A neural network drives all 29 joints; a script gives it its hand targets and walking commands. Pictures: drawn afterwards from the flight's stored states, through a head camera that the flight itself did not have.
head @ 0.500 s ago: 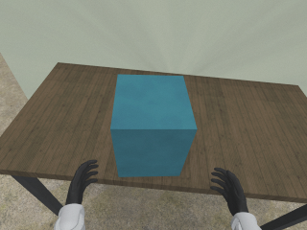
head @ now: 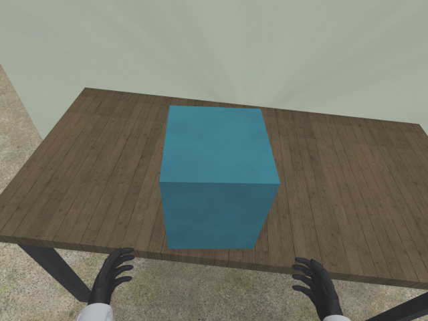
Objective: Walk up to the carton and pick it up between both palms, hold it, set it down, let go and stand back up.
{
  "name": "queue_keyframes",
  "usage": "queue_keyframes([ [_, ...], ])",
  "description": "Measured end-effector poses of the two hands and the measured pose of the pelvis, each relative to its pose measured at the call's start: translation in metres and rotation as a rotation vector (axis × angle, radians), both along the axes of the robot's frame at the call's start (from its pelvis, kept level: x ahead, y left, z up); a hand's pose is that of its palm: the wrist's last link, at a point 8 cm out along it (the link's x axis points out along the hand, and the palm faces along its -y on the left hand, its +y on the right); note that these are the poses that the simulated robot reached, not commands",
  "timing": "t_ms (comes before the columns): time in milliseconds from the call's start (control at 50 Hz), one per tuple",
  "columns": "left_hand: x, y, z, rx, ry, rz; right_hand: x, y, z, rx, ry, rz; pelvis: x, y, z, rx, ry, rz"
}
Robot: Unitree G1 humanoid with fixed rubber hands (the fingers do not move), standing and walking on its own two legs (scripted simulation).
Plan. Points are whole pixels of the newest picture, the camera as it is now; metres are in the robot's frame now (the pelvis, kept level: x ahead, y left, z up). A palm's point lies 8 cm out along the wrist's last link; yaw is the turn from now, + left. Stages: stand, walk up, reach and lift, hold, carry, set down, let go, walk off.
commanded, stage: set down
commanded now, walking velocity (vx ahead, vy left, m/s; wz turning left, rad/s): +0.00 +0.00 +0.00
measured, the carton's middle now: (213, 180) +0.41 +0.02 +0.01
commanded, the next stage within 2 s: let go in 0.78 s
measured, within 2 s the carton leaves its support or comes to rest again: neither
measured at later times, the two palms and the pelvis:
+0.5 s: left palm (88, 311) +0.15 +0.23 -0.07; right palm out of the picture +0.15 -0.21 -0.07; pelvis +0.00 +0.01 +0.00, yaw +0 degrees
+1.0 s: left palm (87, 311) +0.15 +0.24 -0.08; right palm out of the picture +0.14 -0.22 -0.09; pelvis -0.01 +0.01 +0.00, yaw +0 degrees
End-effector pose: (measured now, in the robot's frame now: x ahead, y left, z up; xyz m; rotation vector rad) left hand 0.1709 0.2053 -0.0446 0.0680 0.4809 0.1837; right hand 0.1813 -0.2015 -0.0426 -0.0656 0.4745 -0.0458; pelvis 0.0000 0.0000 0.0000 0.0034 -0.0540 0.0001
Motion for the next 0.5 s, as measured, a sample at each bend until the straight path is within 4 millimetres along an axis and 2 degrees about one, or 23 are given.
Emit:
queue_keyframes([
  [240, -0.013, 0.013, -0.02, 0.031, 0.162, -0.029, -0.015, -0.004, -0.018, -0.041, 0.104, -0.003, 0.005, 0.003, 0.001, -0.004, 0.0, -0.006],
  [500, -0.021, 0.026, -0.027, 0.05, 0.257, -0.044, -0.027, -0.005, -0.03, -0.073, 0.171, 0.006, 0.001, 0.006, 0.0, -0.006, -0.003, -0.007],
])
